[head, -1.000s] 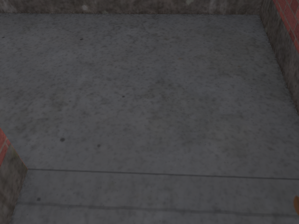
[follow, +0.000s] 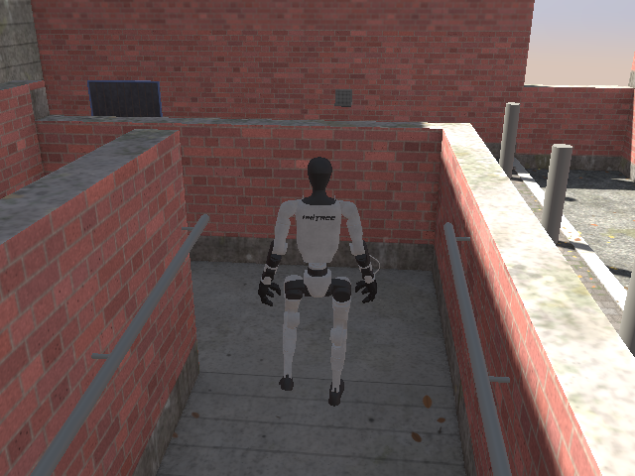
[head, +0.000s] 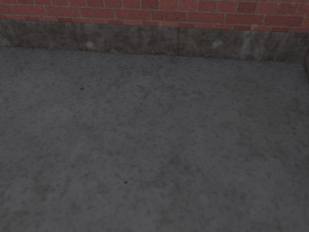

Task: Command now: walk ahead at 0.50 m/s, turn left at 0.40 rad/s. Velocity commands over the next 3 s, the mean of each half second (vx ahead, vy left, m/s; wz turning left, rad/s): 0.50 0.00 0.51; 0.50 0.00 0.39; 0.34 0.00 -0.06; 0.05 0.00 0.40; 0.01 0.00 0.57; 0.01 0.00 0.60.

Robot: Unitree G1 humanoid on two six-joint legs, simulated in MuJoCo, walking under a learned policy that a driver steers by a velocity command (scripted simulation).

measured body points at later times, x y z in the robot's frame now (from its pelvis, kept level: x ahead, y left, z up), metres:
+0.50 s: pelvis +0.27 +0.09 +0.00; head +0.31 +0.11 +0.45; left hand +0.33 +0.39 -0.12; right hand +0.43 -0.15 -0.12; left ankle +0.31 +0.16 -0.73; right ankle +0.19 -0.11 -0.61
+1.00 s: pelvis +0.60 +0.15 +0.00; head +0.62 +0.16 +0.45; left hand +0.61 +0.45 -0.11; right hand +0.76 -0.08 -0.13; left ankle +0.39 +0.19 -0.63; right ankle +0.70 +0.09 -0.73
